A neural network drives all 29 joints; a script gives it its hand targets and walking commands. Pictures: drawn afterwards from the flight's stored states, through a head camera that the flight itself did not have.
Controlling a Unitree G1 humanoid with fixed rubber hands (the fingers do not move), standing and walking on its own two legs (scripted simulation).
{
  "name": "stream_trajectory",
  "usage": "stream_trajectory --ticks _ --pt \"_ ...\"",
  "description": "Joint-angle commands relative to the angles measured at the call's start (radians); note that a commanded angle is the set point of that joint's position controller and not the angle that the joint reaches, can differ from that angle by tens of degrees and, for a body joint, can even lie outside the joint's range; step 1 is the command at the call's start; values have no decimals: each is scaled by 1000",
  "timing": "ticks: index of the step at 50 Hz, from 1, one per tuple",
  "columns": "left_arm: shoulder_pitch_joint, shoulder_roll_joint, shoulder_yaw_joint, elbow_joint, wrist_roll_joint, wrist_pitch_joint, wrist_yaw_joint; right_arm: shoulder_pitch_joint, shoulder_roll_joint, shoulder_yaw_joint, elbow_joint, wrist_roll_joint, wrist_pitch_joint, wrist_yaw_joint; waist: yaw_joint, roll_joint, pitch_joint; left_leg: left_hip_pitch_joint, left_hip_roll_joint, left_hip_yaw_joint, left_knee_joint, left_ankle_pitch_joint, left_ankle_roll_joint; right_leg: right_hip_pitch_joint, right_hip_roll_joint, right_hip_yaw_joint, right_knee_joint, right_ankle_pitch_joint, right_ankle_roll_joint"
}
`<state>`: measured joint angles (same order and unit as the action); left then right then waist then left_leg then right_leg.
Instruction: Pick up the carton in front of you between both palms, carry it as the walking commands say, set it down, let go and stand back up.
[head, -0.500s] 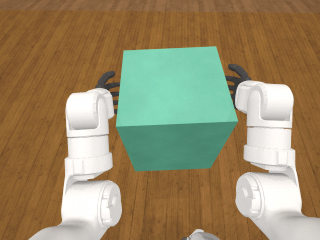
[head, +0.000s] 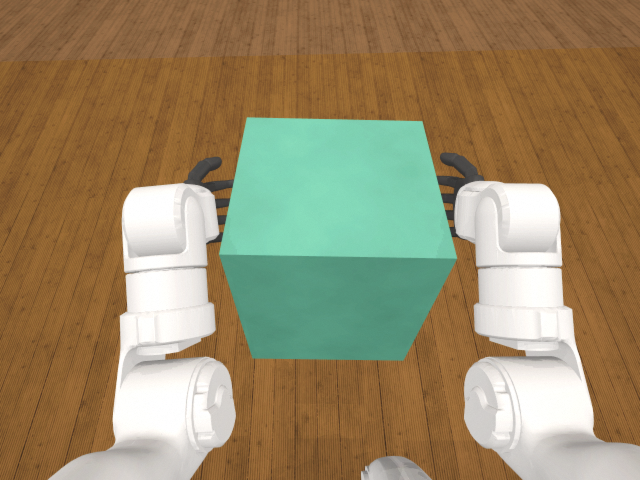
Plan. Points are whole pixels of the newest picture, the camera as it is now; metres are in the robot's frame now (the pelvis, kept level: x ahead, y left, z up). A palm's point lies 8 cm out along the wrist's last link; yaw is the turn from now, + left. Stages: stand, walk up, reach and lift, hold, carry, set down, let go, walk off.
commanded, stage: carry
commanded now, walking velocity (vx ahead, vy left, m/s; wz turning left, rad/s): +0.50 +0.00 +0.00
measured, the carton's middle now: (331, 248) +0.39 -0.03 +0.07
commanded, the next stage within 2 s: none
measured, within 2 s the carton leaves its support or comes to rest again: neither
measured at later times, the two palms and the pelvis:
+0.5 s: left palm (180, 46) +0.67 +0.15 +0.21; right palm (379, 17) +0.71 -0.14 +0.21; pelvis +0.30 -0.03 +0.04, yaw +1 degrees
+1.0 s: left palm out of the picture +1.02 +0.11 +0.25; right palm out of the picture +1.00 -0.19 +0.25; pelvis +0.63 -0.02 +0.06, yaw +0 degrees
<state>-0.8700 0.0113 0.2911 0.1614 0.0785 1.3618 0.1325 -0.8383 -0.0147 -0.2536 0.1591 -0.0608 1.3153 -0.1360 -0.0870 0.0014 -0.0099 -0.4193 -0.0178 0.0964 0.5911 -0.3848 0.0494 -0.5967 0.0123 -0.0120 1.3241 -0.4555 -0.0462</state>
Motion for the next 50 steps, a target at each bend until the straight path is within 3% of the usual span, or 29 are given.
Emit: stream_trajectory --ticks 1,4,7,9,10,11,12,13,14,15,16,18,22,24,27,29,30,31,32,33,34,35,37,42,44,46,48,49,50 --pt "-734 -1037 -530 -118 -354 -56 -174 -937 1174 611 -203 568 -15 265 24 85 -520 587 275 -409 -159 363 173 -242 -33 14 -63 11 -4" --pt "-717 -988 -532 -151 -325 -58 -150 -932 1138 609 -236 579 -10 262 13 90 -490 544 274 -321 -193 361 190 -215 -42 -21 -280 1 5" --pt "-691 -955 -548 -138 -310 -47 -143 -864 1097 598 -190 549 4 258 25 147 -466 440 232 -189 -196 429 138 -18 -2 -105 -544 101 -2" --pt "-670 -949 -557 -101 -316 -39 -150 -824 1078 590 -135 524 11 259 76 152 -494 361 215 -105 -81 634 97 231 73 -210 -662 149 -18" --pt "-659 -951 -558 -73 -324 -38 -158 -799 1071 584 -105 512 15 259 122 101 -538 293 182 -29 69 766 58 446 108 -240 -748 202 -38" --pt "-638 -957 -559 -50 -335 -39 -168 -802 1056 576 -84 496 18 260 189 45 -608 129 166 -14 255 652 14 720 15 -102 -747 154 -77" --pt "-640 -939 -554 -38 -336 -50 -174 -800 1071 563 -74 489 25 265 195 -248 -718 -145 40 -12 557 270 -48 920 -284 488 -853 96 -224" --pt "-660 -982 -564 -44 -356 -50 -183 -813 1065 552 -47 467 26 266 194 -313 -658 -332 -62 -83 750 -155 -49 949 -332 698 -950 294 -297" --pt "-711 -1019 -580 -81 -391 -47 -194 -810 1077 547 -33 447 20 263 185 -191 -596 -429 -17 -140 876 -147 -25 937 -332 618 -884 415 -294" --pt "-768 -1061 -603 -123 -436 -49 -206 -786 1072 528 -34 432 15 256 191 -70 -560 -471 6 -140 903 -127 -17 893 -320 523 -833 551 -273" --pt "-830 -1096 -627 -175 -481 -53 -214 -777 1070 512 -41 415 13 246 182 -26 -536 -480 34 -143 852 -97 -9 845 -299 452 -831 563 -232" --pt "-925 -1140 -659 -254 -549 -58 -225 -769 1054 488 -66 378 8 222 160 -63 -537 -436 56 -135 745 -63 -6 790 -264 361 -868 429 -179" --pt "-952 -1128 -661 -296 -590 -50 -234 -740 988 470 -98 320 7 181 169 -101 -502 -442 60 -71 553 -66 -23 750 -261 274 -923 398 -205" --pt "-917 -1110 -651 -255 -581 -43 -235 -707 962 468 -76 295 14 172 168 -113 -480 -343 56 -45 360 8 -29 685 -238 196 -942 421 -189" --pt "-853 -1089 -626 -158 -545 -35 -243 -673 956 473 -14 284 23 180 159 -162 -451 -131 -14 62 127 72 -17 601 -205 76 -921 553 -137" --pt "-817 -1087 -609 -90 -515 -33 -246 -667 973 475 40 299 22 194 74 -145 -503 168 -87 157 -15 140 12 524 -181 -33 -726 831 -83" --pt "-805 -1089 -601 -61 -500 -33 -247 -649 975 471 72 312 17 201 23 -76 -581 422 -57 106 -39 135 34 419 -148 -78 -548 801 -40" --pt "-798 -1088 -588 -47 -489 -32 -248 -635 983 465 88 321 10 210 -15 81 -662 648 179 -312 -112 -113 126 174 -97 -72 -306 495 15" --pt "-804 -1100 -571 -42 -474 -30 -250 -659 994 460 96 325 -1 216 -26 370 -659 786 356 -789 -230 101 271 -125 87 -35 -46 -65 42" --pt "-831 -1103 -566 -35 -460 -39 -246 -692 1033 476 57 356 0 227 -1 238 -598 766 361 -752 -184 254 284 -218 39 56 109 -84 14" --pt "-821 -1099 -554 -39 -445 -44 -238 -748 1078 505 7 402 -4 240 -15 107 -546 702 336 -639 -125 418 270 -264 14 48 153 -51 3" --pt "-805 -1098 -545 -53 -429 -47 -228 -817 1118 536 -49 452 -8 250 -7 30 -522 648 311 -553 -105 486 230 -275 -14 47 127 -26 -5" --pt "-771 -1076 -517 -81 -391 -53 -200 -920 1175 579 -136 529 -15 260 23 49 -530 600 272 -452 -138 372 171 -248 -40 53 19 22 -11" --pt "-723 -999 -518 -137 -334 -58 -153 -942 1154 599 -218 584 -14 262 14 79 -503 542 276 -341 -192 325 198 -231 -43 -15 -239 1 5" --pt "-717 -973 -531 -142 -321 -53 -145 -912 1124 595 -208 570 -6 259 12 115 -482 471 257 -260 -208 364 171 -124 -39 -46 -418 79 3" --pt "-697 -959 -543 -119 -317 -44 -147 -866 1103 589 -163 548 4 259 24 142 -469 426 231 -179 -194 424 138 1 6 -126 -565 110 -4" --pt "-670 -959 -549 -73 -324 -37 -157 -828 1085 579 -109 522 11 260 85 132 -506 344 208 -84 -43 672 92 276 84 -226 -689 173 -24" --pt "-660 -960 -549 -42 -333 -38 -165 -801 1079 572 -76 509 15 261 134 83 -562 252 170 -15 126 789 46 523 100 -216 -750 199 -53" --pt "-633 -962 -548 -20 -340 -41 -175 -813 1066 562 -60 496 18 263 205 3 -645 48 139 -2 334 572 -4 789 -68 42 -780 58 -114"
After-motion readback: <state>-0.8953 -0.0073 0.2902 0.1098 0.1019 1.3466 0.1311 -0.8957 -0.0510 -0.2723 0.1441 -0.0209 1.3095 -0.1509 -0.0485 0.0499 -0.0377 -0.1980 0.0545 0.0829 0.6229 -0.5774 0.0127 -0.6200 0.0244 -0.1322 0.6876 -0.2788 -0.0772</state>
